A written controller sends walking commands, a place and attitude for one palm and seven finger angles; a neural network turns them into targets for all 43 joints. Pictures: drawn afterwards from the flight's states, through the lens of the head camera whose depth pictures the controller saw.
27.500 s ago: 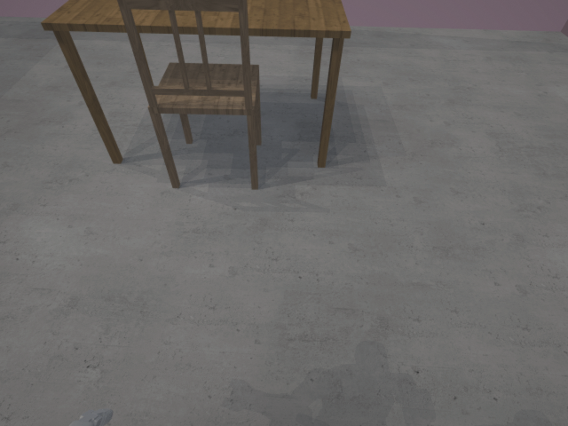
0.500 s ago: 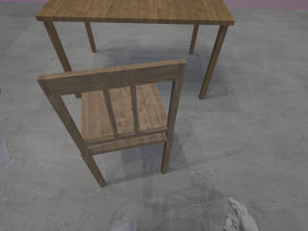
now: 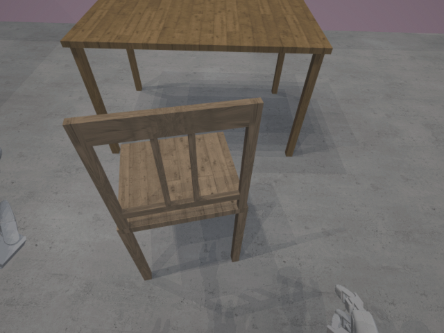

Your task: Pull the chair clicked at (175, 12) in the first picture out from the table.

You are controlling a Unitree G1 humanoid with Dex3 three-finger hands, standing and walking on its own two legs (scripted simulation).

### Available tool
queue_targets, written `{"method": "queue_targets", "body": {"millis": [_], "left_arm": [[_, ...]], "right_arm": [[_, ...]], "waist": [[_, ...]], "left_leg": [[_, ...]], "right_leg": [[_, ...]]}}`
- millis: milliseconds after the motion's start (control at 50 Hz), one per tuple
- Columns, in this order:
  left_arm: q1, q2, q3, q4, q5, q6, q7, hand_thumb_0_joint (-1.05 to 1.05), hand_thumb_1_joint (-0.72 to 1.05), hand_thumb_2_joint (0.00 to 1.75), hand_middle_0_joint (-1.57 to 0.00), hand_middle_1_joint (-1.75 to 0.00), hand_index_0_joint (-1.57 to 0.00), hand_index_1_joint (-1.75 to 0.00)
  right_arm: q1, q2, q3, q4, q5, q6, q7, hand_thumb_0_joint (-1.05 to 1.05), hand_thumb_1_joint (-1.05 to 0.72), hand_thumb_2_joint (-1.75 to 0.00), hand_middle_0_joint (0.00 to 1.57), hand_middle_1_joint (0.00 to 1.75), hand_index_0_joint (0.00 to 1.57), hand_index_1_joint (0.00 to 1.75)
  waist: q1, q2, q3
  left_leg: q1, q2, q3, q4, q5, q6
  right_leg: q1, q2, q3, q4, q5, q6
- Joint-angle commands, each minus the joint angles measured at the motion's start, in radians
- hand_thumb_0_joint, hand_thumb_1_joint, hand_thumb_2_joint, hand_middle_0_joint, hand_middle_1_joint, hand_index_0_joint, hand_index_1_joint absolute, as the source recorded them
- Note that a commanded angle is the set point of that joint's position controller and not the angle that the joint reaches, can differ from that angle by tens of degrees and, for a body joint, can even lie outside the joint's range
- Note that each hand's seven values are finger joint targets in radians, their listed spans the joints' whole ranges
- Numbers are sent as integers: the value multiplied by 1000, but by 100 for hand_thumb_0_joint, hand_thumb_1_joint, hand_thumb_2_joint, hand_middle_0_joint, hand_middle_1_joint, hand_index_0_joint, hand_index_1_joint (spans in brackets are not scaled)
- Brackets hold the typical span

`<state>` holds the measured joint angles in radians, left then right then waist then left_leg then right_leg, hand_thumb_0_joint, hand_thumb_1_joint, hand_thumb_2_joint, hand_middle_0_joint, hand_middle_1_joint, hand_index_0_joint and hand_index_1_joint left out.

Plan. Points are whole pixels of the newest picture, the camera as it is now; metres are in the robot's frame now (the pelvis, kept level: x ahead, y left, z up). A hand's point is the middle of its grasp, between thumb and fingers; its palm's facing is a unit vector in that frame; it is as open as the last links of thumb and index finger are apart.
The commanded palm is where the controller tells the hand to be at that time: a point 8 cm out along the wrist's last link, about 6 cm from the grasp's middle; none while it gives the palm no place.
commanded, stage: let the arm hang, fingers relaxed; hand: left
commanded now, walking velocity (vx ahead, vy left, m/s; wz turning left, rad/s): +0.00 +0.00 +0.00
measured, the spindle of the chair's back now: (161, 174) +0.51 +0.20 -0.08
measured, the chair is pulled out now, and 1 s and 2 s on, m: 0.56 0.56 0.56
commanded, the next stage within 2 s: look to check the result in 1.18 s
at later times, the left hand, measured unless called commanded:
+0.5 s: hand out of the picture +0.00 +0.19 -0.18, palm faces +0.06 -0.98 -0.20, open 6.9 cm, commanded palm none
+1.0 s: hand out of the picture +0.00 +0.13 -0.18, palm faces +0.06 -0.99 -0.16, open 7.3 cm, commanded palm none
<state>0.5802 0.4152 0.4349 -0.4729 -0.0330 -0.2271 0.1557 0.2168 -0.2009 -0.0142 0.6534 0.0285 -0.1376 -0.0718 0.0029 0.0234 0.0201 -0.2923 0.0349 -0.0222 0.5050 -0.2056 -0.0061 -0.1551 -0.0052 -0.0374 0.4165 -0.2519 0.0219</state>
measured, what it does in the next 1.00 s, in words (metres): stands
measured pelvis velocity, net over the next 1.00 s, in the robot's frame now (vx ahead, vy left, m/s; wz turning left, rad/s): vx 0.01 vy -0.02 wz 0.03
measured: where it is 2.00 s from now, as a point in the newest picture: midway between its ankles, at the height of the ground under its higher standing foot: outside the picture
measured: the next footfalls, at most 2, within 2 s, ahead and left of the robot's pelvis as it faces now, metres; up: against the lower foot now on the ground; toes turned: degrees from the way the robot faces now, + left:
none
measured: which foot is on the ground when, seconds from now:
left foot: down 0.00-1.00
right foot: down 0.00-1.00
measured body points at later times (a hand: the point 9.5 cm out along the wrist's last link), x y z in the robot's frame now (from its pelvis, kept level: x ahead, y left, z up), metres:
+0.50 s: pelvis +0.00 +0.00 +0.00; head +0.04 +0.02 +0.45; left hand -0.01 +0.24 -0.16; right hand +0.02 -0.24 -0.14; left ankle +0.04 +0.12 -0.74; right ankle -0.02 -0.13 -0.74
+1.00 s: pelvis +0.01 -0.02 +0.00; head +0.03 -0.02 +0.45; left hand +0.00 +0.18 -0.16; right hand +0.01 -0.24 -0.16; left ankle +0.04 +0.12 -0.74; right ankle -0.02 -0.13 -0.74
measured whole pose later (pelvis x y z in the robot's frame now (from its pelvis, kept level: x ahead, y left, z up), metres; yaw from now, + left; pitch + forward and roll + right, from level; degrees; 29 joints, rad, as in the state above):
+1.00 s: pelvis +0.01 -0.02 +0.00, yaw +2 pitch -1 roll +0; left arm 0.32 0.11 -0.02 1.07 0.01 0.02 0.04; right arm 0.32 -0.13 0.00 1.07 -0.01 0.01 -0.04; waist 0.00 0.00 0.04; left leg -0.25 0.02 -0.05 0.49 -0.22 -0.03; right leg -0.14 -0.02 -0.07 0.48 -0.32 -0.01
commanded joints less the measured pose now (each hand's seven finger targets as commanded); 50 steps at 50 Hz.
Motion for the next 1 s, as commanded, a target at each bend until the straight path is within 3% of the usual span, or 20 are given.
{"method": "queue_targets", "body": {"millis": [0,40,60,80,100,140,160,180,240,320,360,380,460,500,560,680,760,880,940,980], "left_arm": [[-85,147,68,-180,-5,-37,18,0,90,90,-20,-30,-20,-30],[-101,158,74,-187,-4,-34,20,0,90,90,-20,-30,-20,-30],[-125,-23,-316,577,100,132,-126,0,90,90,-20,-30,-20,-30],[-109,-113,-310,605,86,205,-146,0,90,90,-20,-30,-20,-30],[-123,-137,-334,643,72,222,-149,0,90,90,-20,-30,-20,-30],[-186,-113,-348,752,69,229,-148,0,90,90,-20,-30,-20,-30],[-217,-104,-355,809,69,230,-145,0,90,90,-20,-30,-20,-30],[-242,-99,-361,871,68,233,-143,0,90,90,-20,-30,-20,-30],[-275,-73,-382,1050,58,245,-132,0,90,90,-20,-30,-20,-30],[-260,-70,-407,1255,47,248,-130,0,90,90,-20,-30,-20,-30],[-221,-114,-391,1307,49,245,-126,0,90,90,-20,-30,-20,-30],[-222,-107,-398,1329,47,245,-128,0,90,90,-20,-30,-20,-30],[-211,-118,-414,1408,42,241,-130,0,90,90,-20,-30,-20,-30],[-211,-126,-420,1437,43,243,-131,0,90,90,-20,-30,-20,-30],[-185,-135,-427,1474,40,241,-128,0,90,90,-20,-30,-20,-30],[-162,-149,-435,1511,39,238,-123,0,90,90,-20,-30,-20,-30],[-157,-166,-433,1517,38,236,-119,0,90,90,-20,-30,-20,-30],[-162,-180,-430,1517,39,236,-115,0,90,90,-20,-30,-20,-30],[-170,-188,-426,1510,39,234,-114,0,90,90,-20,-30,-20,-30],[-168,-189,-426,1515,38,234,-114,0,90,90,-20,-30,-20,-30]], "right_arm": [[-82,-124,-48,-144,-2,-50,-10,0,-90,-90,20,30,20,30],[-92,-125,-45,-147,-6,-47,-11,0,-90,-90,20,30,20,30],[-104,-264,-85,59,-34,-51,86,0,-90,-90,20,30,20,30],[-21,-155,-74,81,-34,3,82,0,-90,-90,20,30,20,30],[-21,-144,-55,66,-40,33,76,0,-90,-90,20,30,20,30],[-39,-141,-36,50,-50,72,73,0,-90,-90,20,30,20,30],[-34,-142,-32,51,-53,85,71,0,-90,-90,20,30,20,30],[-25,-139,-32,65,-52,94,69,0,-90,-90,20,30,20,30],[-13,-144,-19,106,-52,117,63,0,-90,-90,20,30,20,30],[15,-130,-3,186,-46,127,56,0,-90,-90,20,30,20,30],[47,-99,-9,211,-51,128,49,0,-90,-90,20,30,20,30],[62,-94,-8,223,-46,133,46,0,-90,-90,20,30,20,30],[126,-90,-12,273,-42,133,43,0,-90,-90,20,30,20,30],[147,-86,-12,293,-41,135,41,0,-90,-90,20,30,20,30],[176,-77,-11,319,-39,135,40,0,-90,-90,20,30,20,30],[201,-51,-5,360,-37,135,38,0,-90,-90,20,30,20,30],[207,-35,-1,375,-37,131,37,0,-90,-90,20,30,20,30],[197,-11,0,388,-36,133,33,0,-90,-90,20,30,20,30],[196,-7,-1,388,-39,131,32,0,-90,-90,20,30,20,30],[186,1,0,392,-37,133,29,0,-90,-90,20,30,20,30]], "waist": [[-23,-8,-58],[-18,-7,-50],[-41,0,-17],[-28,-36,-102],[-12,-27,-115],[0,-113,-80],[-2,-174,-76],[-5,-188,-71],[-3,-74,-74],[-1,115,-26],[0,209,-60],[2,166,-32],[-4,101,-34],[-6,44,18],[-6,-11,18],[-6,-54,57],[-8,-42,49],[-5,-44,102],[-7,-22,78],[0,-7,124]], "left_leg": [[53,47,-56,-95,-70,47],[50,50,-58,-94,-42,47],[-32,54,-91,59,267,55],[32,52,-42,33,320,51],[-7,79,-92,15,242,67],[-59,70,-131,0,162,76],[-44,51,-121,17,188,69],[-13,34,-105,25,211,65],[20,33,-111,-9,264,59],[10,35,-121,-82,102,54],[36,40,-123,-104,41,55],[34,43,-131,-119,21,61],[49,50,-136,-134,-4,59],[33,52,-138,-147,-19,62],[45,46,-129,-138,-25,61],[50,37,-96,-110,10,60],[72,35,-78,-91,62,55],[51,32,-69,-79,86,53],[60,32,-70,-75,104,50],[40,31,-61,-73,107,49]], "right_leg": [[-30,-78,107,-93,83,-37],[-27,-77,100,-92,96,-35],[-147,-98,20,128,276,-45],[-112,-84,12,93,228,-34],[-117,-85,16,96,134,-28],[-85,-79,26,79,78,-30],[-74,-90,40,71,114,-42],[-74,-98,48,63,136,-62],[-35,-96,47,65,136,-58],[-20,-81,40,13,27,-50],[-7,-76,26,0,22,-56],[-9,-65,18,-21,25,-56],[-10,-75,13,-37,17,-58],[-28,-75,9,-51,6,-59],[-37,-82,15,-58,-7,-61],[-74,-91,29,-70,-10,-71],[-83,-97,37,-59,16,-71],[-92,-94,38,-65,34,-76],[-76,-95,42,-56,53,-74],[-82,-93,42,-69,60,-78]]}}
